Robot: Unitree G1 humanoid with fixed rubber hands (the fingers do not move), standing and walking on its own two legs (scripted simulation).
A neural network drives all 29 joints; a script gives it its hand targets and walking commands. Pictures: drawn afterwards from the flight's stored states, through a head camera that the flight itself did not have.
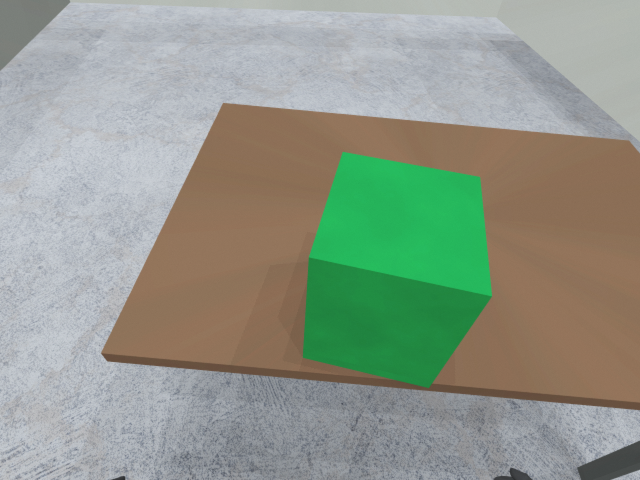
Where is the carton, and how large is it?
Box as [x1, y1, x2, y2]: [303, 152, 491, 387]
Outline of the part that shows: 343,152 309,255 303,357 428,387 491,296 479,177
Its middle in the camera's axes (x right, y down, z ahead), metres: +0.10 +0.05 +0.58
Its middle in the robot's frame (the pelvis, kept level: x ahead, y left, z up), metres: +0.42 -0.08 +0.02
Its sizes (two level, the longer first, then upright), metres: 0.210 0.200 0.250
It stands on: a table, 0.65 m high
